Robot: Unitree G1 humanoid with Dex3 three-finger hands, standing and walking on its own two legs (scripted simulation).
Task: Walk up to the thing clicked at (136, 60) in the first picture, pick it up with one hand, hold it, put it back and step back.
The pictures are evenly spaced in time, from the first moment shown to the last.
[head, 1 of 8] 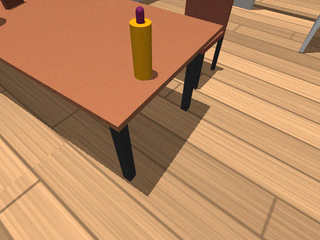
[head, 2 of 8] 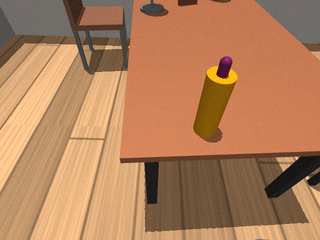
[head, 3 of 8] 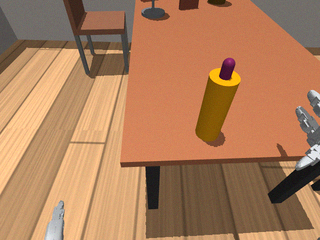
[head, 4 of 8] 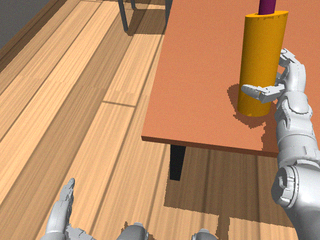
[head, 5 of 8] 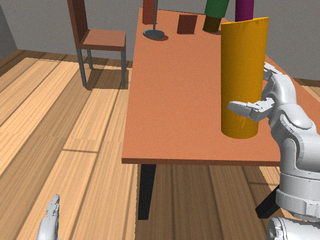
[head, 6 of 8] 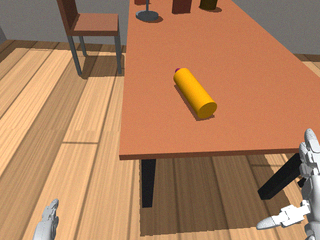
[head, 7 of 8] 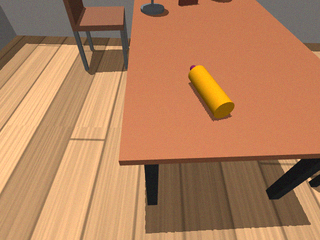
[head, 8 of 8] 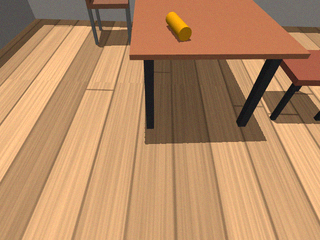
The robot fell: no
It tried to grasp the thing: yes
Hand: right
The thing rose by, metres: 0.21
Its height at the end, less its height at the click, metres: -0.10
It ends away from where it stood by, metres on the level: 0.18
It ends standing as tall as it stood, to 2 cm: no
